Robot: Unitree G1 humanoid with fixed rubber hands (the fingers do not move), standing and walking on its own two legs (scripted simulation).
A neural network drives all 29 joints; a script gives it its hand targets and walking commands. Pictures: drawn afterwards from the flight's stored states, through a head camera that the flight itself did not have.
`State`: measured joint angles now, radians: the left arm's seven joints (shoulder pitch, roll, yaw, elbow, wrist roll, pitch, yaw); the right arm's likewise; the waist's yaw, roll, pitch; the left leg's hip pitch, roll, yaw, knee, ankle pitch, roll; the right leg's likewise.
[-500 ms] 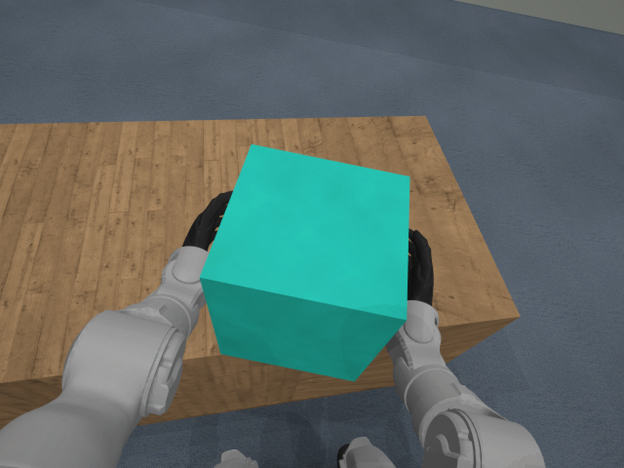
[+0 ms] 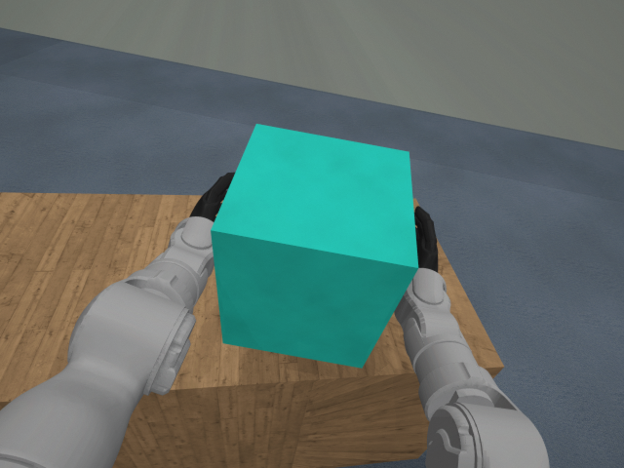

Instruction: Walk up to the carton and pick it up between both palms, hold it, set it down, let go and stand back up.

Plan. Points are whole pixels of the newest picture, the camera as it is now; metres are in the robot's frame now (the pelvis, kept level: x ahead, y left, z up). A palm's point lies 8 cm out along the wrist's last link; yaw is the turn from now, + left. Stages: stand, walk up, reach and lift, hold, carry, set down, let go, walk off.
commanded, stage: reach and lift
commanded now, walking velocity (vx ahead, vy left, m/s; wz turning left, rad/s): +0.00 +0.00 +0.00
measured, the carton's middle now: (311, 251) +0.40 -0.04 +0.09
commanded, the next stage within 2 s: none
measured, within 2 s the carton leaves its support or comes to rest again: neither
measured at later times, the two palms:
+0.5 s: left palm (207, 221) +0.43 +0.11 +0.13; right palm (425, 236) +0.39 -0.19 +0.14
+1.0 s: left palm (219, 205) +0.42 +0.09 +0.17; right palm (444, 214) +0.40 -0.21 +0.17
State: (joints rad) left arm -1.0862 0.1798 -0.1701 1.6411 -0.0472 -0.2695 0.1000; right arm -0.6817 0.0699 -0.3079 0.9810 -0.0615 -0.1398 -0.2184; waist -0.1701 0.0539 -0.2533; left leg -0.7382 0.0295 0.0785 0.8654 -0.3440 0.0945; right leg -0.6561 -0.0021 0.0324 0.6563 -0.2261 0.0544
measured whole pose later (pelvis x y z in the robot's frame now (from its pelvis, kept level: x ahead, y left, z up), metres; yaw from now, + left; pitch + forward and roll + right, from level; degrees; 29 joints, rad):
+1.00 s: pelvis +0.03 -0.07 +0.04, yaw +3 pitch +2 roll +0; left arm -0.67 0.15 0.06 0.83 -0.05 0.21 0.08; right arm -0.61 0.06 -0.18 0.64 0.05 0.22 -0.22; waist -0.07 0.05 -0.14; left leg -0.31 0.00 0.05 0.46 -0.19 0.03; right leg -0.31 0.00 0.03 0.45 -0.18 0.03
